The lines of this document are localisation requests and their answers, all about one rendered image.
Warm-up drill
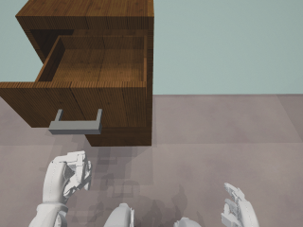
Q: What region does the cabinet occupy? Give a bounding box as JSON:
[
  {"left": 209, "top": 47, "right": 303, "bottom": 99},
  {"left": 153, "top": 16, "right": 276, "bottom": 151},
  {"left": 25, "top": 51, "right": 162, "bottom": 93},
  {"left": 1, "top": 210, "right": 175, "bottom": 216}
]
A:
[{"left": 15, "top": 0, "right": 154, "bottom": 147}]

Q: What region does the robot left forearm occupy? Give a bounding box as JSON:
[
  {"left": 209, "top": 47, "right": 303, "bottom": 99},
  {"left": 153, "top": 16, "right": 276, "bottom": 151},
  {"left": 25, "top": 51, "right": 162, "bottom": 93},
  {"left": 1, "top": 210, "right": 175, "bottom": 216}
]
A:
[{"left": 28, "top": 202, "right": 68, "bottom": 227}]

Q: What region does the left robot shin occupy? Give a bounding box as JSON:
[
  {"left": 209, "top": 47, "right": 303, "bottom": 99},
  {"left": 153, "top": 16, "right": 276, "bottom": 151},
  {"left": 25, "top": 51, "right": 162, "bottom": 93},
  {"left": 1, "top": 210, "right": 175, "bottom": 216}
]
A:
[{"left": 119, "top": 203, "right": 129, "bottom": 207}]

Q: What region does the handle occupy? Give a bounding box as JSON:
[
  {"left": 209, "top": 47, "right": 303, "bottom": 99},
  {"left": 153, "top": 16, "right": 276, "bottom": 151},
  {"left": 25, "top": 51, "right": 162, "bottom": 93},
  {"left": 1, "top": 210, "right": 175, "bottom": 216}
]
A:
[{"left": 48, "top": 109, "right": 103, "bottom": 135}]

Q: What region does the left robot thigh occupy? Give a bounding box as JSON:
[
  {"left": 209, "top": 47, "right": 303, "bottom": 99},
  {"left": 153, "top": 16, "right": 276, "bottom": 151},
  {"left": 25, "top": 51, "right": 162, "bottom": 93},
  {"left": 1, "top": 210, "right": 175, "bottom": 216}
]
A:
[{"left": 103, "top": 206, "right": 135, "bottom": 227}]

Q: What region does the drawer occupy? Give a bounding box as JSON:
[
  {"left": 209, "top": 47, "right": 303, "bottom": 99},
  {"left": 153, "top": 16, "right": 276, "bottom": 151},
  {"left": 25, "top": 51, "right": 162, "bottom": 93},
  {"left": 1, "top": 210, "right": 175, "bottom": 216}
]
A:
[{"left": 0, "top": 35, "right": 147, "bottom": 128}]

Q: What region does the right robot hand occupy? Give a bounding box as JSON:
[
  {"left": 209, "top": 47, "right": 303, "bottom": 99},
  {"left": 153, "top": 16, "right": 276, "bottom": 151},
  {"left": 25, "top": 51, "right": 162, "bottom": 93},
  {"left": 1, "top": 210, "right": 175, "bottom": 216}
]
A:
[{"left": 221, "top": 183, "right": 260, "bottom": 227}]

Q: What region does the left robot hand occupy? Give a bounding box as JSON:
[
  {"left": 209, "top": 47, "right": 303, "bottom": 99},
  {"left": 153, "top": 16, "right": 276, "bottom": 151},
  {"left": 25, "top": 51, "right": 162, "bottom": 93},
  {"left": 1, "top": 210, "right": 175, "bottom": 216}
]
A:
[{"left": 43, "top": 150, "right": 93, "bottom": 205}]

